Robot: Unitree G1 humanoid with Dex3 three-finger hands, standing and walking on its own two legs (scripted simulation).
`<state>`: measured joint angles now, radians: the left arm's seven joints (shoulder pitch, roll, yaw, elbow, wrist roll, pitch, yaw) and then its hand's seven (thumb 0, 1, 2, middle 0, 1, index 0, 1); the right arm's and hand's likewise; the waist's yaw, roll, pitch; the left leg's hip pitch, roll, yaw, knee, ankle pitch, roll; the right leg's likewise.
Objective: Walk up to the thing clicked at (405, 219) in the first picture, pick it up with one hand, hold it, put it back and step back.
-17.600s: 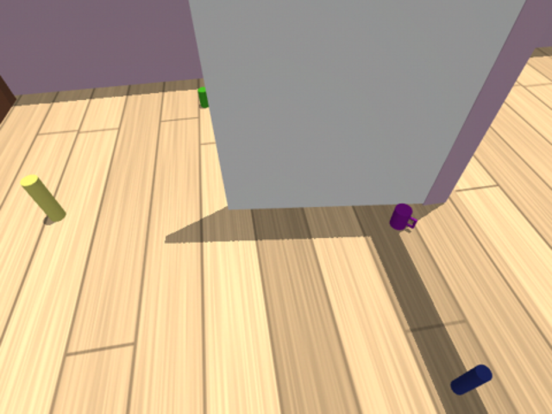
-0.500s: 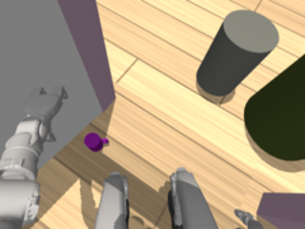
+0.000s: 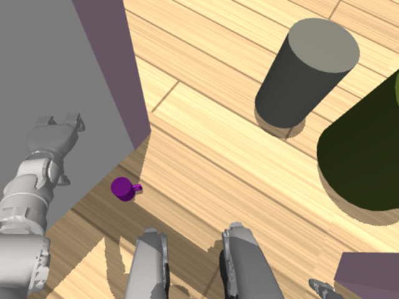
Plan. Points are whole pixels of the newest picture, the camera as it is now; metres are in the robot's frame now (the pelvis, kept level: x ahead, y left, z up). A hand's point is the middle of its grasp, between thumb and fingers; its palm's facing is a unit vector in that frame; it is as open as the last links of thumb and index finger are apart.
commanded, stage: go down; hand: left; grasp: from above
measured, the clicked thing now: (128, 189) +0.45 +0.24 -0.55
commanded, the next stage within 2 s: approach in 0.10 s
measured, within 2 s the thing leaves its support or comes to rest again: neither
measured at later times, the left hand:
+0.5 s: hand (72, 168) +0.41 +0.29 -0.13, palm faces -0.48 -0.03 -0.88, open 14.0 cm
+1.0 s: hand (115, 189) +0.41 +0.25 -0.40, palm faces -0.48 -0.04 -0.87, open 14.2 cm
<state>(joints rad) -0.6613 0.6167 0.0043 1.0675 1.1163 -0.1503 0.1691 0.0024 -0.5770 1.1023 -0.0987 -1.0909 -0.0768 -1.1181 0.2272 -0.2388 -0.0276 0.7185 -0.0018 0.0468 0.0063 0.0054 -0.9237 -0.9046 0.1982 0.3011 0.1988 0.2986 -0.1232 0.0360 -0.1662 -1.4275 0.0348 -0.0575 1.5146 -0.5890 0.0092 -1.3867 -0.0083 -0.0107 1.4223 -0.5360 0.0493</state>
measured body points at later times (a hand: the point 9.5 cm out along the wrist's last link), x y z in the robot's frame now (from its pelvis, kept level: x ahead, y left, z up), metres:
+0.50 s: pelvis +0.00 +0.00 -0.02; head +0.17 +0.03 +0.40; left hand +0.43 +0.29 -0.08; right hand +0.07 -0.28 -0.14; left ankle +0.05 +0.11 -0.57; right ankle +0.07 -0.16 -0.57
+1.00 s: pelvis -0.04 -0.01 -0.22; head +0.20 +0.04 +0.15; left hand +0.44 +0.25 -0.35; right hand +0.01 -0.28 -0.34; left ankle +0.05 +0.11 -0.57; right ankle +0.06 -0.16 -0.57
